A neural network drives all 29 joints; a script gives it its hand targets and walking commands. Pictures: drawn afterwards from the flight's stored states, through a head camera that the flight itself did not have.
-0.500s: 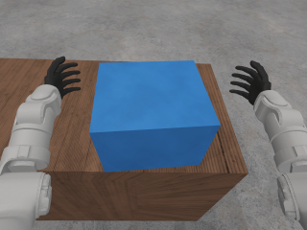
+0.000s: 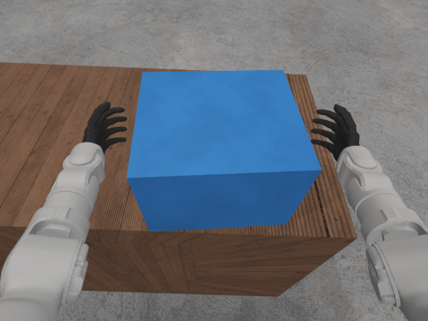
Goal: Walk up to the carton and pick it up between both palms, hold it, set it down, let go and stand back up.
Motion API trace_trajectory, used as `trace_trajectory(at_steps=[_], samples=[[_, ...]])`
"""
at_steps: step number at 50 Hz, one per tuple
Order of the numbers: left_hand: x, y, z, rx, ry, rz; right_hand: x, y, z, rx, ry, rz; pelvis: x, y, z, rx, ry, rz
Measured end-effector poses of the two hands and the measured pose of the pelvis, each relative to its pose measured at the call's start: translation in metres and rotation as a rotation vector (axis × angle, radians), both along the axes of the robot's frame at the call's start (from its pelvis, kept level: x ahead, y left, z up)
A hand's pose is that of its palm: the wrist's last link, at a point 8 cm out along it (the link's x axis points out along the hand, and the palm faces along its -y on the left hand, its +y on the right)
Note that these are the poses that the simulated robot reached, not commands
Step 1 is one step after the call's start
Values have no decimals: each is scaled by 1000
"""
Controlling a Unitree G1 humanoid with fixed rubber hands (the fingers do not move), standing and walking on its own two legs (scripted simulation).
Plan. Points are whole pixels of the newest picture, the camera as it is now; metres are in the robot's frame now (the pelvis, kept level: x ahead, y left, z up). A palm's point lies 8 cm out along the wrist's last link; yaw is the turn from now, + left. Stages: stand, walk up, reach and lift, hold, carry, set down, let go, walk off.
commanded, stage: reach and lift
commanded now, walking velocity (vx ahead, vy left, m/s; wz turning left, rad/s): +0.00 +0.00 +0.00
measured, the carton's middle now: (216, 150) +0.45 +0.06 +0.05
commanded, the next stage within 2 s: none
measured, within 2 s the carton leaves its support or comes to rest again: neither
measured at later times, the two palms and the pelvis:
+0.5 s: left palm (107, 149) +0.41 +0.27 +0.06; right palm (340, 149) +0.45 -0.19 +0.08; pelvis -0.01 +0.00 -0.01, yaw -2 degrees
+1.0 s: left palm (119, 148) +0.42 +0.25 +0.06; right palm (321, 148) +0.45 -0.15 +0.08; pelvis -0.01 +0.00 -0.01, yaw -1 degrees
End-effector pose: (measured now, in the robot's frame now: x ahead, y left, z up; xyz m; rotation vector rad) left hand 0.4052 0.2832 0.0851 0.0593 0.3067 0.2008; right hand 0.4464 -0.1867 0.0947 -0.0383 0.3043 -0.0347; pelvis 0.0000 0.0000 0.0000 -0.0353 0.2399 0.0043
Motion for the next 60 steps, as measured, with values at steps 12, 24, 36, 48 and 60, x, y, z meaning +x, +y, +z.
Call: trace_trajectory(at_steps=[12,24,36,48,60], samples=[[18,-9,-18,15,-47,-11,13,-2,-20,-11,-37,-17,-4,-1,-14,-10,147,-4],[7,-12,-25,10,-34,-13,9,-3,-19,-6,-53,3,-7,1,-12,-3,134,-26],[15,-33,-19,-6,-70,-33,8,28,-24,7,-32,25,-12,1,-15,-5,147,-15],[11,-35,-23,-24,-65,-10,4,39,-19,3,-38,4,-7,3,-10,-9,116,-7],[10,-40,-22,-14,-61,-6,8,39,-9,14,-42,19,-6,3,-9,-9,112,-6]])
